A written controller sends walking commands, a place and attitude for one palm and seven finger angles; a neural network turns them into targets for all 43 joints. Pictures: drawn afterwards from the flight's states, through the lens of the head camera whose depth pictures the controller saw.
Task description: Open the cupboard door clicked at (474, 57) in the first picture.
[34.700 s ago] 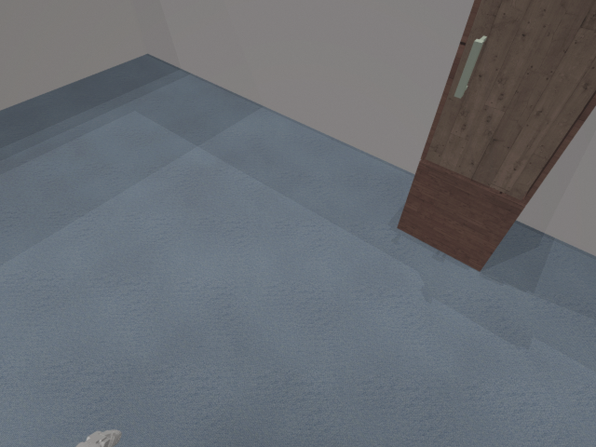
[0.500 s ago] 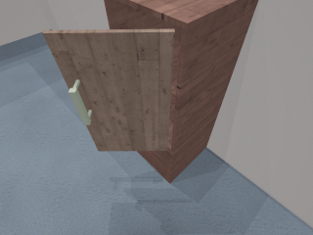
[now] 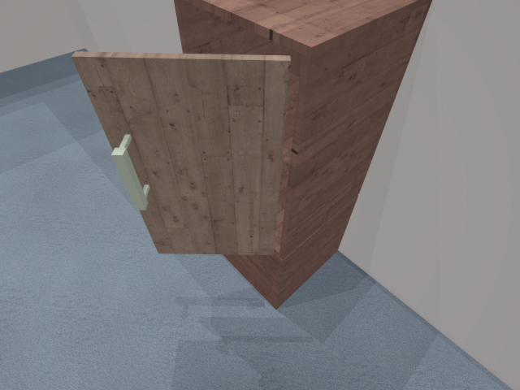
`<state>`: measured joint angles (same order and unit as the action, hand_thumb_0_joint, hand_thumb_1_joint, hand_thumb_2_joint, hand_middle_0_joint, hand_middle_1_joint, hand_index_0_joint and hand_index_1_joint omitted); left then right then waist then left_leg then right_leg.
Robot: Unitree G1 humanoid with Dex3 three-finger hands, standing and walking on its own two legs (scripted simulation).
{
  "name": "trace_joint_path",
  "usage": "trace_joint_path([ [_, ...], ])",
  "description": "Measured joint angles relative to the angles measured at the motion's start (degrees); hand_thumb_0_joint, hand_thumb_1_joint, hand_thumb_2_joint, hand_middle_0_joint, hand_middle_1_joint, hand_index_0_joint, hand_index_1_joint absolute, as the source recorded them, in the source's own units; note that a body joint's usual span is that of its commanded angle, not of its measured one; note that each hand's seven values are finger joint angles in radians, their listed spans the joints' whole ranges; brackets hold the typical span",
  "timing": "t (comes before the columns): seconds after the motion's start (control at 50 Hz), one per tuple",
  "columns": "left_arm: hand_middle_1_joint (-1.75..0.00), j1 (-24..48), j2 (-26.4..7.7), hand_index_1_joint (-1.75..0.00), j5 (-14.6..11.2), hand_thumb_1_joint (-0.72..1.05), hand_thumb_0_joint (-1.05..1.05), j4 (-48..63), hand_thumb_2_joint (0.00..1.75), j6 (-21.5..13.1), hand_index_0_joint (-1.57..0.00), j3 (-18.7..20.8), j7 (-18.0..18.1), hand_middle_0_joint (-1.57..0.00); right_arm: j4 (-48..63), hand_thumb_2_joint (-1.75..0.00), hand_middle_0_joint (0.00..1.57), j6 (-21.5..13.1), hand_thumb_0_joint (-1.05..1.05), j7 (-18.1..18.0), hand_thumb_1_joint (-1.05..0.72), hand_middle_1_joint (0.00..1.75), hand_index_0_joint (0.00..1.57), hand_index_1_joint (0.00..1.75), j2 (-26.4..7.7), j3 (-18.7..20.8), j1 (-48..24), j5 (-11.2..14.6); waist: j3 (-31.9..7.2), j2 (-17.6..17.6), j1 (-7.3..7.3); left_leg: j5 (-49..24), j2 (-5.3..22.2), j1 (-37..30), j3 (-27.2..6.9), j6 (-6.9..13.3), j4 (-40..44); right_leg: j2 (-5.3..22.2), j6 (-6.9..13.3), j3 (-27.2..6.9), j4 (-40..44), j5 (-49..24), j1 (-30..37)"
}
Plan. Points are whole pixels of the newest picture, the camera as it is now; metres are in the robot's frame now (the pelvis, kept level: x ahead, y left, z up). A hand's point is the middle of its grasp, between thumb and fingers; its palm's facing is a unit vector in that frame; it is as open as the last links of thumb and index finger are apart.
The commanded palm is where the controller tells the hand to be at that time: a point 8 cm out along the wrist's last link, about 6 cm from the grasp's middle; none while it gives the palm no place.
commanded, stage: look again from close up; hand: left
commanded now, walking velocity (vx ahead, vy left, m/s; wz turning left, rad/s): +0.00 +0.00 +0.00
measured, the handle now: (134, 174) +0.50 +0.29 +0.02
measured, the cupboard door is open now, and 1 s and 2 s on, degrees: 46 46 46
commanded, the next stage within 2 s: shuffle to correct the standing spot in 0.44 s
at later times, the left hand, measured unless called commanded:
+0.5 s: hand out of the picture +0.00 +0.20 -0.17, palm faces +0.01 -0.98 -0.22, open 7.4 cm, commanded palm none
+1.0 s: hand out of the picture -0.03 +0.24 -0.19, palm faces +0.04 -0.98 -0.21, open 7.4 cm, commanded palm none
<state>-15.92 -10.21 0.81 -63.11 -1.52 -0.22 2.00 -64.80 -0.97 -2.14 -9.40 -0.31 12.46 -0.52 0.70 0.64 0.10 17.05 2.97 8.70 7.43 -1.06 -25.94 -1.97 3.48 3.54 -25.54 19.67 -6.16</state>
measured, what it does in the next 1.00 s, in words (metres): shifts its weight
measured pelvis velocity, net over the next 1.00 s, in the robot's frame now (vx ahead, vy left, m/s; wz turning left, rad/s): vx -0.03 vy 0.05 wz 0.00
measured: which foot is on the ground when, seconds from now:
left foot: down 0.00-1.00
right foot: down 0.00-1.00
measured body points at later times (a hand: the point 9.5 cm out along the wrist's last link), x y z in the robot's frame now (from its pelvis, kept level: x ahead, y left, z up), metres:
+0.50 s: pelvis -0.01 +0.01 +0.00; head +0.01 +0.01 +0.45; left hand +0.00 +0.25 -0.15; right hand +0.01 -0.22 -0.16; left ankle -0.04 +0.12 -0.74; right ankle -0.07 -0.07 -0.74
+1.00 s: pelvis -0.03 +0.05 -0.01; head -0.01 +0.07 +0.44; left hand -0.03 +0.29 -0.17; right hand +0.02 -0.18 -0.15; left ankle -0.02 +0.15 -0.74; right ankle -0.07 -0.07 -0.73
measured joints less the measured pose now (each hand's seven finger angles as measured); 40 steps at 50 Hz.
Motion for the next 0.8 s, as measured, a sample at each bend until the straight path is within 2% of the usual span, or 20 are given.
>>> trace_joint_path([
  [0.32, -0.30, 1.21, -0.81, -0.30, -0.09, 0.91, 0.01, -0.22, 0.90, 0.26, -0.20, 0.07, -0.33, -0.20, -1.18, -0.90, 0.20, -0.11, 0.01, 0.16, -0.91, 0.30, 0.20, 0.30, -0.31, -0.11, 1.12, -0.07, 0.55, 0.29, -0.28, -1.35, -0.76, -0.22, -0.04, 0.63, 1.60, 0.65, -0.51, 0.10, 1.10, -1.10, 0.09],
  [0.64, -0.30, 1.66, -1.04, -0.30, -0.01, 0.91, 0.01, -0.14, 0.90, 0.25, -0.20, 0.26, -0.40, -0.20, -0.63, -0.90, 0.20, -0.24, 0.01, 0.23, -0.91, 0.30, 0.20, 0.30, -1.00, 0.17, -0.30, -0.01, 0.67, 0.35, 0.13, -2.06, -1.32, 0.12, 0.09, 1.11, 2.24, 1.19, -0.95, 0.02, 1.25, -1.65, -0.47],
  [0.74, -0.30, 1.60, -0.70, -0.30, 0.13, 0.91, 0.01, 1.65, 0.90, 0.93, -0.20, 1.02, 0.25, -0.20, 1.75, -0.90, 0.20, 1.24, 0.00, 0.15, -0.91, 0.30, 0.20, 0.30, -1.49, 0.96, -0.79, -0.24, 0.92, -0.13, 0.55, -1.01, -1.40, 2.41, 0.17, 1.29, -1.13, 1.60, -1.17, -0.06, -1.84, -0.61, -2.60],
  [0.8, -0.30, 1.36, -0.44, -0.30, 0.41, 0.91, 0.00, 2.74, 0.90, 1.24, -0.20, 1.53, 0.45, -0.20, 3.25, -0.90, 0.20, 2.32, 0.00, 0.34, -0.91, 0.30, 0.20, 0.30, -1.72, 1.61, -0.99, -0.35, 1.44, -0.26, 0.97, 2.91, -1.66, 5.50, -0.92, 0.59, -7.57, 2.20, -1.38, 0.14, -3.85, 0.14, -3.62],
])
